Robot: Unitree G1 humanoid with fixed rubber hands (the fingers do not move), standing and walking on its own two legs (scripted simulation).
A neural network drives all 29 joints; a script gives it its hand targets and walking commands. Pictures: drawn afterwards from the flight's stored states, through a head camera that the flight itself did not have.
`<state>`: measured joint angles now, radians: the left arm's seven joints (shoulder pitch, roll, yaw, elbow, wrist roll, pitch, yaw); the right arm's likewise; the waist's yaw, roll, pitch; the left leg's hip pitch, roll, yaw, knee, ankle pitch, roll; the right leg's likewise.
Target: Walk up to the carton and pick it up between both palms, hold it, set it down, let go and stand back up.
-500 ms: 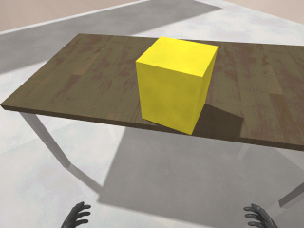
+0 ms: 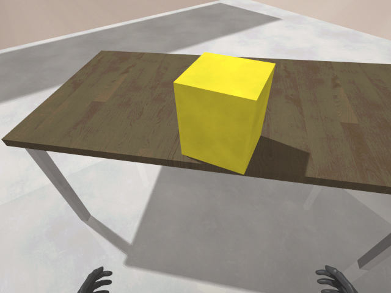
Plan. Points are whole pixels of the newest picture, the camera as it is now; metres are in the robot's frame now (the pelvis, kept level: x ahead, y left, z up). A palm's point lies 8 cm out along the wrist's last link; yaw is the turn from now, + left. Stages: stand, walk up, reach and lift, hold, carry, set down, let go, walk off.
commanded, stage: walk up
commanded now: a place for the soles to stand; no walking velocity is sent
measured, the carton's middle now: (224, 113) +0.62 -0.04 +0.04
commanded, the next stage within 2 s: none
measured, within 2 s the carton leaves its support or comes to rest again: neither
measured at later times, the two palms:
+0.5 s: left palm (76, 277) +0.20 +0.30 -0.09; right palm out of the picture +0.08 -0.27 -0.11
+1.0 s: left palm (70, 254) +0.26 +0.36 -0.11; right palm out of the picture +0.10 -0.23 -0.11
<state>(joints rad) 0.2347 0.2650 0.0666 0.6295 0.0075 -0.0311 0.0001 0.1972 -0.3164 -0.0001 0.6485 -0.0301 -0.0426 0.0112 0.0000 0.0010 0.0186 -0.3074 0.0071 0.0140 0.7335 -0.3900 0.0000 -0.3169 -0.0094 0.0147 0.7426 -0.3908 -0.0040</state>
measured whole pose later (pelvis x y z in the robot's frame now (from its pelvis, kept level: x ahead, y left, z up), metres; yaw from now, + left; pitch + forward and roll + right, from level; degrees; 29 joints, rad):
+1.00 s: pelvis +0.08 +0.09 -0.04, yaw -12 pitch -9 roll -2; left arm 0.28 0.34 0.11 0.66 0.01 -0.05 0.00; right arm 0.36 -0.43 0.00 0.65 -0.04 -0.05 0.02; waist -0.01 0.01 0.14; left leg -0.43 0.06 0.05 1.01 -0.43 0.03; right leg -0.48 0.05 0.04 1.19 -0.50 -0.04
